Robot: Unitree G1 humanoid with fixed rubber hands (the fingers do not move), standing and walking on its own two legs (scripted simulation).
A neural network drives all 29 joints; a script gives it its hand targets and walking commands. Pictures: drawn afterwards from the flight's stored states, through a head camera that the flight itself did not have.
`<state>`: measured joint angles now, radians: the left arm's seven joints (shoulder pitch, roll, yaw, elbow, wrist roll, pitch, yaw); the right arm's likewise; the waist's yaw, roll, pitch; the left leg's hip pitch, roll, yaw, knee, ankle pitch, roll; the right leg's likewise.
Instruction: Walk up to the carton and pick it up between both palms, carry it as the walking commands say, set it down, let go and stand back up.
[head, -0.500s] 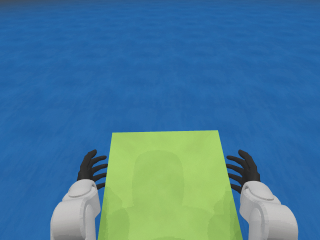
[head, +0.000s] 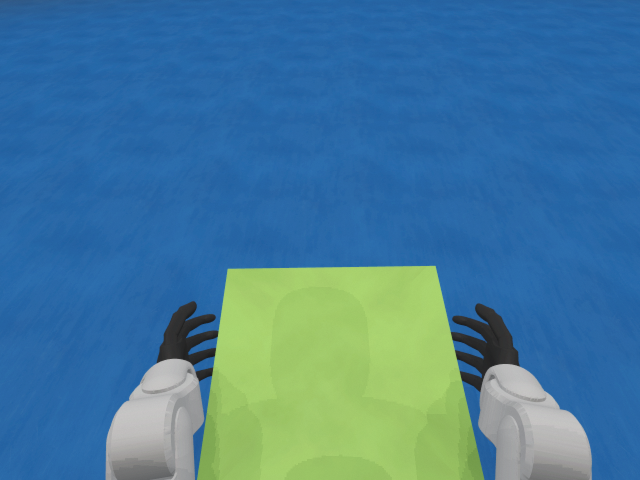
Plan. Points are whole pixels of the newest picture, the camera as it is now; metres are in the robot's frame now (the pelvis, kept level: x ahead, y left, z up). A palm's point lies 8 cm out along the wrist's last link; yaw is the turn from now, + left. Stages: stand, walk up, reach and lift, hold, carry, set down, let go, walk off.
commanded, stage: carry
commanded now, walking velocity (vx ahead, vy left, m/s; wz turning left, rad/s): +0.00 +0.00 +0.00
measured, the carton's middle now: (333, 383) +0.27 +0.00 +0.01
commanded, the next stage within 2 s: hold in 1.22 s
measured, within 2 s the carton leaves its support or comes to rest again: neither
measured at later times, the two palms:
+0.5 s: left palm (187, 356) +0.28 +0.17 +0.07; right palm (476, 352) +0.27 -0.17 +0.07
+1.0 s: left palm (190, 346) +0.30 +0.17 +0.06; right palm (468, 343) +0.29 -0.17 +0.06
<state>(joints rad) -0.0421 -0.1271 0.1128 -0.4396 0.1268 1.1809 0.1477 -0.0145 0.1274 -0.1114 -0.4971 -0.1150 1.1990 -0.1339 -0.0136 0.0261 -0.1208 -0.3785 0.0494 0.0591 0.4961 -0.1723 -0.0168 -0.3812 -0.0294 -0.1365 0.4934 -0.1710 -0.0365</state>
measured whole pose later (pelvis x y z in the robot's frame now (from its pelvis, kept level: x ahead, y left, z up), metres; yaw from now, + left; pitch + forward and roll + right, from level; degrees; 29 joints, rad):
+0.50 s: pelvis +0.02 +0.00 +0.00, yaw +0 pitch +2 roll +0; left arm -0.09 -0.13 0.15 -0.23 0.16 0.99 0.13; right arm -0.07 0.13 -0.14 -0.26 -0.14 1.00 -0.11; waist -0.01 0.01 -0.08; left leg -0.34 0.04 0.06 0.50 -0.21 -0.02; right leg -0.35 -0.04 -0.14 0.52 -0.21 -0.03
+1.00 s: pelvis +0.03 +0.00 +0.00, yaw +0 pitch +2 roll +0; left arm -0.10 -0.13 0.17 -0.12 0.14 0.88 0.13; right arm -0.08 0.13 -0.17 -0.16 -0.13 0.89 -0.10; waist -0.01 0.01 -0.08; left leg -0.31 0.04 0.07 0.51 -0.23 -0.01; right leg -0.33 -0.05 -0.13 0.53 -0.24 -0.02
